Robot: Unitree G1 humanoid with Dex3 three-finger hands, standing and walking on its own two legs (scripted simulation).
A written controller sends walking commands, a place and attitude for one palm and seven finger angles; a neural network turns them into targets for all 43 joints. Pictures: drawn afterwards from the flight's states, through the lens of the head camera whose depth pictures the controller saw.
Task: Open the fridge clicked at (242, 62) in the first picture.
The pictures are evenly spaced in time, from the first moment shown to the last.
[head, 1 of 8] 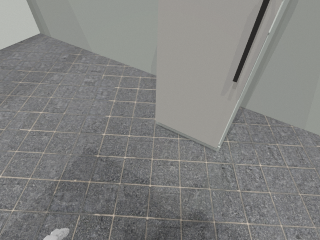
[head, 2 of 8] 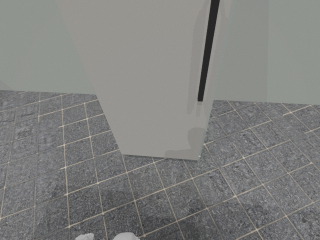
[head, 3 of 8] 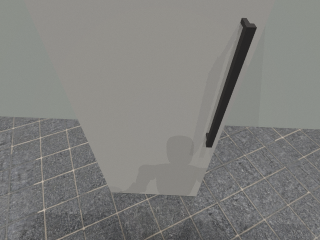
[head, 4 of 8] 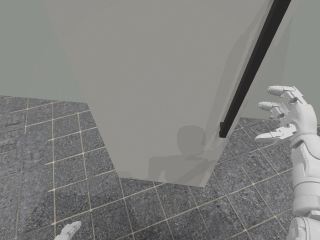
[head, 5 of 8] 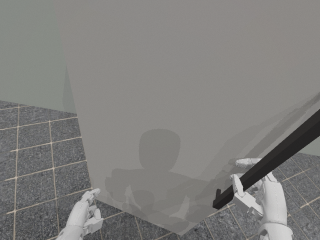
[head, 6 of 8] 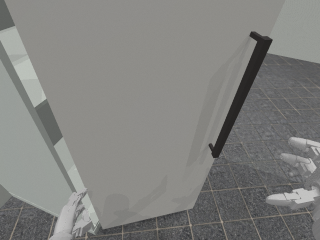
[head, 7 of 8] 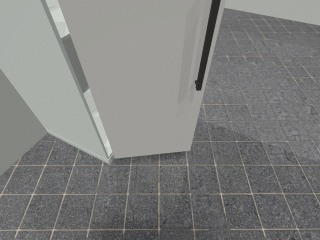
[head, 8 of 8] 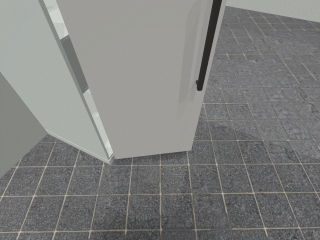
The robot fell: no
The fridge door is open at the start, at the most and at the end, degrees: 0 61 56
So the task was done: yes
